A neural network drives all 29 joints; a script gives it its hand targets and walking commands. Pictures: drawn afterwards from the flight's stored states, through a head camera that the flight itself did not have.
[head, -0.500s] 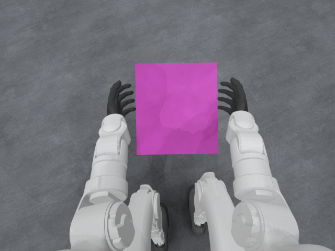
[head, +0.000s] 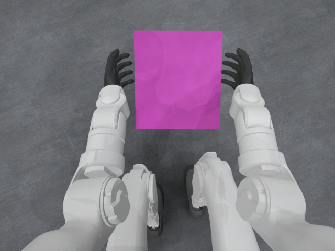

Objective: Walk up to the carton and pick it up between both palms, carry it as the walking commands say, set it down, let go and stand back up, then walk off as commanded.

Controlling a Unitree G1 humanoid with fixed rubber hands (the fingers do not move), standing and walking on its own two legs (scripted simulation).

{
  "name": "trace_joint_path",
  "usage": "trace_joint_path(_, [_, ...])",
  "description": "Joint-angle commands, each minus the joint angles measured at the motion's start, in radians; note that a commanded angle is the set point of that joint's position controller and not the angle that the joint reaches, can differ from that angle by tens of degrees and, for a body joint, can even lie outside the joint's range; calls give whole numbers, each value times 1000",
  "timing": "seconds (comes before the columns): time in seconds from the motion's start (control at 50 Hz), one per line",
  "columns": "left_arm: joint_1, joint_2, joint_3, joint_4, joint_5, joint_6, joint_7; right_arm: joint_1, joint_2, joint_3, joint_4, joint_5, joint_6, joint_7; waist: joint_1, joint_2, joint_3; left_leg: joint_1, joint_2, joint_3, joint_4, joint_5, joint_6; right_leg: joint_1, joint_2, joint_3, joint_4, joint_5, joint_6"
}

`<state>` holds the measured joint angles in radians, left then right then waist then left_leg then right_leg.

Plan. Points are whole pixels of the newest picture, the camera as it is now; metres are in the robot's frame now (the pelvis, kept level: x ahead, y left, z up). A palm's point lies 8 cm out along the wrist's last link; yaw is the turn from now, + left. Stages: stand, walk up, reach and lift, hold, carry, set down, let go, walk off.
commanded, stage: set down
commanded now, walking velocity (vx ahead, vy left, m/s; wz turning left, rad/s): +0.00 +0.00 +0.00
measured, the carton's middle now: (176, 84) +0.51 -0.05 -0.18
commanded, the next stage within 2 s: none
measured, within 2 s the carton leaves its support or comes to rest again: neither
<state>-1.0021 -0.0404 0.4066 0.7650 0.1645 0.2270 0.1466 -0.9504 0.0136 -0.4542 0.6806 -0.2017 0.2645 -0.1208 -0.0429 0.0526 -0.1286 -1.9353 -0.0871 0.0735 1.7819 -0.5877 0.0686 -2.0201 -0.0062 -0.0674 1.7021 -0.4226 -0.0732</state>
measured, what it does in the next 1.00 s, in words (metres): lowers itself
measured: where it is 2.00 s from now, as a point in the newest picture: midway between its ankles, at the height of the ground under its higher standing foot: (175, 209)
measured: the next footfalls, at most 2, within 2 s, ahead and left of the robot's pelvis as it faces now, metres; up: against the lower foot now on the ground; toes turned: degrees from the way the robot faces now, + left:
none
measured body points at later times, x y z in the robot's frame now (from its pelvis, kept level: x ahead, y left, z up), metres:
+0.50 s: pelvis -0.01 +0.00 -0.06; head +0.30 -0.03 +0.26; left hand +0.53 +0.09 -0.17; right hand +0.50 -0.20 -0.18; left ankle +0.08 +0.08 -0.46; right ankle +0.13 -0.09 -0.46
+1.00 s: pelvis -0.01 +0.00 -0.11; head +0.34 -0.02 +0.17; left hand +0.55 +0.08 -0.26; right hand +0.52 -0.21 -0.26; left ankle +0.08 +0.08 -0.46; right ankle +0.13 -0.09 -0.46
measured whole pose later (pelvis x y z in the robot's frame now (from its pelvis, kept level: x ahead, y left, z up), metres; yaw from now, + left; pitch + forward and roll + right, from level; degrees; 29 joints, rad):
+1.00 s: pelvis -0.01 +0.00 -0.11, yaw +1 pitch +41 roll +0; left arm -1.33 0.13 0.28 0.90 0.05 0.21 0.15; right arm -1.29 -0.20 -0.36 0.87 -0.06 0.24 -0.09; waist -0.08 0.04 0.19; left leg -2.22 -0.10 0.09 2.17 -0.66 0.07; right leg -2.31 0.00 -0.08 2.08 -0.47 -0.08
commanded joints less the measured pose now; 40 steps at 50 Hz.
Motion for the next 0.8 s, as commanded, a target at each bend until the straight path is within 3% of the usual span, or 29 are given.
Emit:
trace_joint_path(0.0, [-579, -864, -450, 24, -98, -7, -257, -593, 826, 479, 26, 112, -17, 259, -38, -30, -950, 251, -103, -149, -178, 212, -52, 749, 131, 131, -64, 244, 63])
trace_joint_path(0.78, [-835, -729, -480, 50, -177, -23, -251, -863, 648, 479, 49, 203, -42, 272, -64, -29, -902, 74, -99, -99, 137, 214, -46, 599, 109, 98, 244, 315, 61])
